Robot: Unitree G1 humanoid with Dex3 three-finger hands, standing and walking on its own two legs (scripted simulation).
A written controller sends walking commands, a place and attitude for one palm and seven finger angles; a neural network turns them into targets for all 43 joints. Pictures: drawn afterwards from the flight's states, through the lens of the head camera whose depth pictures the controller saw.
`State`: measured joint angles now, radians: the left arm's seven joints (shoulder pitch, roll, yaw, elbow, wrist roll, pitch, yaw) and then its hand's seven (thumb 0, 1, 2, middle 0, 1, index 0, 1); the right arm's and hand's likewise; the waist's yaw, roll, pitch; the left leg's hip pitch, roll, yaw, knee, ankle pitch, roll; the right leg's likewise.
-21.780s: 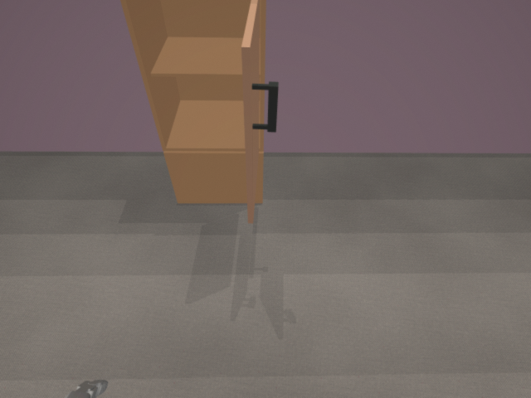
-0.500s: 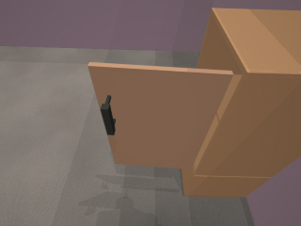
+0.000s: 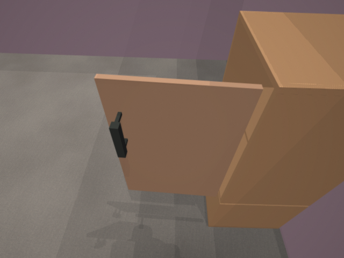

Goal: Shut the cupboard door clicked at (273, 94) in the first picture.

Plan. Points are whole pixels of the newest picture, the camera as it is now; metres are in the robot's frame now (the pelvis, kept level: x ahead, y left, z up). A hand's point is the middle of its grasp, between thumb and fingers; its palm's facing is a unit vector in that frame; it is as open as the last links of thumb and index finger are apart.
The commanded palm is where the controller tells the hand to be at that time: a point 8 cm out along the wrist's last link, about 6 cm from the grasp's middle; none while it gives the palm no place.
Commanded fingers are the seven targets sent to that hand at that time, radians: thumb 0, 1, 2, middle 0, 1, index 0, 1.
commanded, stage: look again from close up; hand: left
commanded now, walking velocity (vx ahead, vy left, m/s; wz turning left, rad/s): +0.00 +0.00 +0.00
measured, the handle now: (120, 135) +0.42 +0.18 +0.02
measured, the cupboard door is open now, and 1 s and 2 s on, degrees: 87 87 87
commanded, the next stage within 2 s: raise the hand and make a fist in 0.56 s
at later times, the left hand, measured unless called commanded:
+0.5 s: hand out of the picture -0.01 +0.19 -0.17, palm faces +0.00 -0.98 -0.22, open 7.4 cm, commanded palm none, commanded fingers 0.00 0.90 0.90 -0.20 -0.30 -0.20 -0.30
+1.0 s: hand (108, 232) +0.18 +0.15 -0.02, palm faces -0.02 -1.00 +0.06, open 6.6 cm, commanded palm +0.10 +0.23 -0.06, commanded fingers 0.00 0.90 0.90 -0.51 -0.64 -0.51 -0.64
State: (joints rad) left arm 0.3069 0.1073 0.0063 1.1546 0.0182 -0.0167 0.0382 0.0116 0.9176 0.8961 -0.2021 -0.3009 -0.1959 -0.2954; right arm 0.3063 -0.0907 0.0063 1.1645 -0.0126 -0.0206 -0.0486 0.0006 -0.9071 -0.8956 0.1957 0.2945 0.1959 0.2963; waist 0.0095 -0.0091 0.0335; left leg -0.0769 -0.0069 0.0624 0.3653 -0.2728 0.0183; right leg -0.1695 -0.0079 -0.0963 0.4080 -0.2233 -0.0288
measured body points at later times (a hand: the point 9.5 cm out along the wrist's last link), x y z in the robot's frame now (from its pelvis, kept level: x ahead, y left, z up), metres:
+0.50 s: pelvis -0.02 +0.02 -0.01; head -0.02 +0.00 +0.44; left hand -0.01 +0.24 -0.16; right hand -0.03 -0.19 -0.17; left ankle -0.05 +0.10 -0.74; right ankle +0.00 -0.10 -0.74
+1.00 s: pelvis -0.05 +0.00 -0.06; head -0.02 +0.02 +0.39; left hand +0.17 +0.21 -0.02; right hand +0.14 -0.26 -0.09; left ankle -0.05 +0.10 -0.74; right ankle +0.00 -0.10 -0.74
